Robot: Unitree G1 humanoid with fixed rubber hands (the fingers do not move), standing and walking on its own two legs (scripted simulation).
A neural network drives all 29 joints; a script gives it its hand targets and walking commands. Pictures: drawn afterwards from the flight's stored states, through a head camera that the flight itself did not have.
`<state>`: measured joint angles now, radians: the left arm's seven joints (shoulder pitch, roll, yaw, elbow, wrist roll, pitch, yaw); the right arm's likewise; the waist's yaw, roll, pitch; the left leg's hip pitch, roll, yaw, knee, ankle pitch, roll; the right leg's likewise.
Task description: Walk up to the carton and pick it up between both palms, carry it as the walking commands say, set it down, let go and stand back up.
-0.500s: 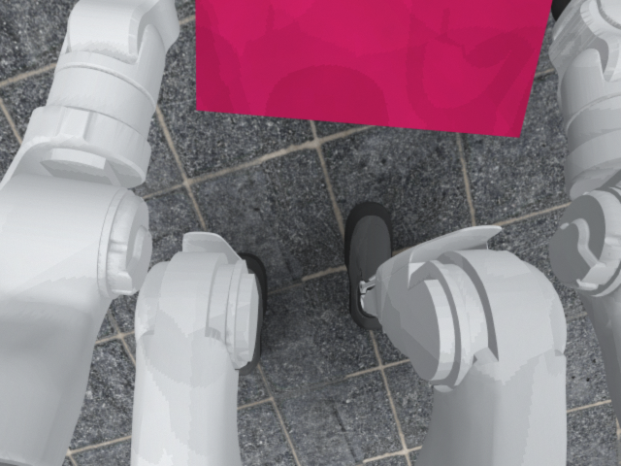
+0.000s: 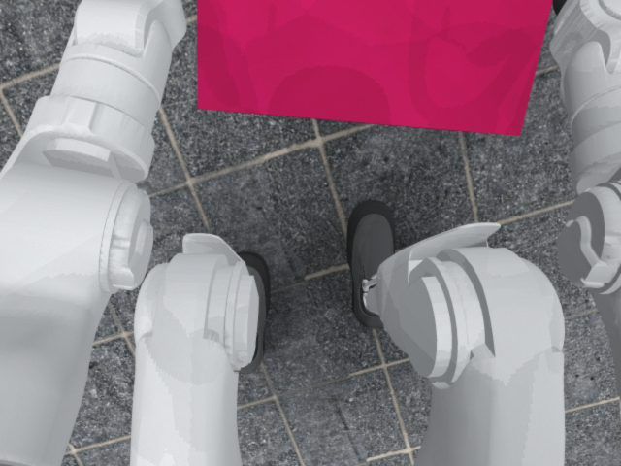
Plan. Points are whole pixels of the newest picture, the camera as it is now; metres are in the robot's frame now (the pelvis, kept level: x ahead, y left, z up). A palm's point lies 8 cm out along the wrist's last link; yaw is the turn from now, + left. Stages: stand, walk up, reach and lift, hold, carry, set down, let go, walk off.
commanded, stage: reach and lift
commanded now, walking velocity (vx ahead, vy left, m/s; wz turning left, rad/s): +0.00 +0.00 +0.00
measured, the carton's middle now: out of the picture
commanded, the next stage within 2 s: none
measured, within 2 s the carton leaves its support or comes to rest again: leaves its support in 0.50 s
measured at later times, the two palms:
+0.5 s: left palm out of the picture +0.57 +0.08 -0.16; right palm out of the picture +0.51 -0.29 -0.17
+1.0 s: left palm out of the picture +0.58 +0.07 -0.10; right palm out of the picture +0.51 -0.30 -0.11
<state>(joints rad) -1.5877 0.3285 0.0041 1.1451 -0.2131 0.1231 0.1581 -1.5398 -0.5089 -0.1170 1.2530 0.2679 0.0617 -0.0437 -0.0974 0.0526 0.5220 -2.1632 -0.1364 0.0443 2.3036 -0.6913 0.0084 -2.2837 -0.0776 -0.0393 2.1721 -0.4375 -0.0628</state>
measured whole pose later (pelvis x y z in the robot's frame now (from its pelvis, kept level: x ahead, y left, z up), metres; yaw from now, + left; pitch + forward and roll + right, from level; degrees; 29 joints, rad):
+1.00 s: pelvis -0.01 +0.00 +0.03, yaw +0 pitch +28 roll +4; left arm -1.53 0.32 0.20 0.94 -0.10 0.30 0.15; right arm -1.52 -0.50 -0.08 0.98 0.20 0.31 -0.07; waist -0.13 0.05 0.52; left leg -2.02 -0.10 0.09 2.20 -0.68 0.01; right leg -2.18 -0.02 0.01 2.09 -0.40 -0.05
